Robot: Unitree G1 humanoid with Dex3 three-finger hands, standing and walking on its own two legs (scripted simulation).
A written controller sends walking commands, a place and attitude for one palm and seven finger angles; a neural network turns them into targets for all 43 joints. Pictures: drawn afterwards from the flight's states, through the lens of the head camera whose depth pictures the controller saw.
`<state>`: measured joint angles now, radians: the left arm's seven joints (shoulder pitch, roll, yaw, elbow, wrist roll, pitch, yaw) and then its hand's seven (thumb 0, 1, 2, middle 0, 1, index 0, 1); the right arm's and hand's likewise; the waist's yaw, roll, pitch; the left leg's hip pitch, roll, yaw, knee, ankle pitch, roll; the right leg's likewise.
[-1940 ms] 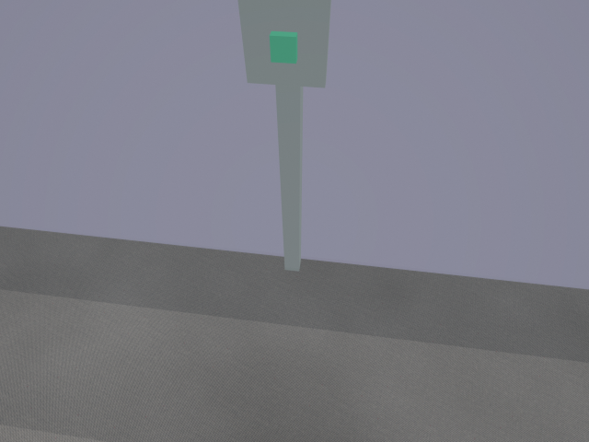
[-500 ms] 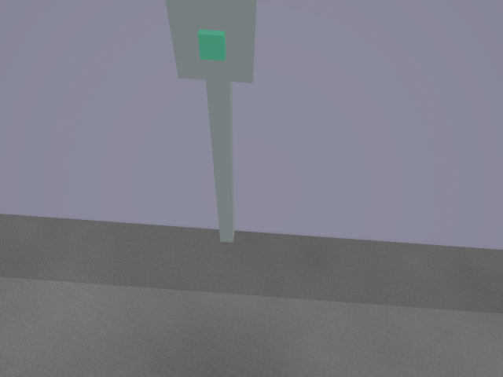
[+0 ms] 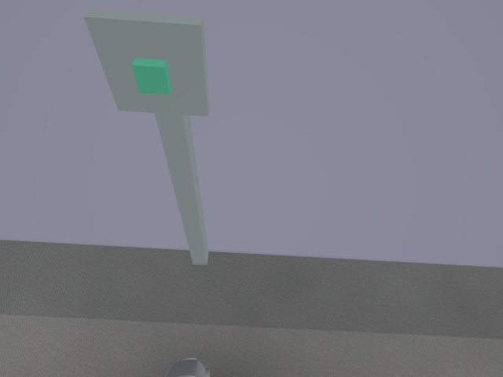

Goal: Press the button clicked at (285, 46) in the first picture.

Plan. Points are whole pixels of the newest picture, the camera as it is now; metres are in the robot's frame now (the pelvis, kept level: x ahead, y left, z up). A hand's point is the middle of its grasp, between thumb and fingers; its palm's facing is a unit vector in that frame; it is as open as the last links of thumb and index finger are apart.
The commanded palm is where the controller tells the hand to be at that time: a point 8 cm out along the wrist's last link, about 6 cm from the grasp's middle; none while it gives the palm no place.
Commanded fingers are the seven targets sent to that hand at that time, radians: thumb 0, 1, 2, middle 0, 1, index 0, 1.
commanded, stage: come to a stop and stand still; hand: left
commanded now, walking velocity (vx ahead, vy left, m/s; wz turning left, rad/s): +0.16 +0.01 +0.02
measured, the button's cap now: (153, 75) +0.57 +0.20 +0.15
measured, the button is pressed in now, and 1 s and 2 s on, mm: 0 0 0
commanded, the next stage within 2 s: look again from close up in 1.72 s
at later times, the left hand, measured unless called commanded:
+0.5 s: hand out of the picture +0.12 +0.19 -0.17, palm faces +0.04 -0.93 -0.35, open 7.3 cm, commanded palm none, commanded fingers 0.00 0.90 0.90 -0.20 -0.30 -0.20 -0.30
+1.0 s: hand out of the picture +0.05 +0.16 -0.18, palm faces +0.09 -0.97 -0.21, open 7.3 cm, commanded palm none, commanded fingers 0.00 0.90 0.90 -0.20 -0.30 -0.20 -0.30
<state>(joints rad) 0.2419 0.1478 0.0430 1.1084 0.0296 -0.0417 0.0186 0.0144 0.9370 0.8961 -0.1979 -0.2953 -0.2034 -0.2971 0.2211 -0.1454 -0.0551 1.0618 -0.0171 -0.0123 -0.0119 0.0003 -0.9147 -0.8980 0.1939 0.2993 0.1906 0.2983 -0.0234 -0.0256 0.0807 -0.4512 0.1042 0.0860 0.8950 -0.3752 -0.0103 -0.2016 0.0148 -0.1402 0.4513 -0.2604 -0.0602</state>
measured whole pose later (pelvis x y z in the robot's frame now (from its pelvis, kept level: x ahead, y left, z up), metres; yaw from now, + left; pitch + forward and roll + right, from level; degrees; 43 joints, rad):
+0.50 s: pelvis +0.06 -0.04 -0.01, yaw -2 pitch -1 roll +2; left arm 0.21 0.25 0.08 0.99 0.03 0.00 0.04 0.01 0.92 0.90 -0.20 -0.30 -0.20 -0.30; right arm 0.14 -0.21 -0.07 1.02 -0.01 0.05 -0.03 -0.02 -0.93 -0.90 0.20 0.30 0.20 0.30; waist 0.02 0.02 0.09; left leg -0.29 0.09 0.12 0.62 -0.33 -0.04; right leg -0.30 -0.05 -0.02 0.59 -0.27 0.00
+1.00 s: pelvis +0.04 -0.03 +0.00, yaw +2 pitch -1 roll +0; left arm 0.22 0.20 0.05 1.10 0.02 0.04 0.02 0.01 0.92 0.90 -0.20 -0.30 -0.20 -0.30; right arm 0.27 -0.14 -0.03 1.08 -0.02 0.02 -0.02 0.00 -0.91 -0.90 0.20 0.30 0.19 0.30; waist 0.02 -0.03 0.07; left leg -0.16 0.01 0.04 0.47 -0.29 0.00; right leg -0.29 -0.06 -0.05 0.51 -0.27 0.01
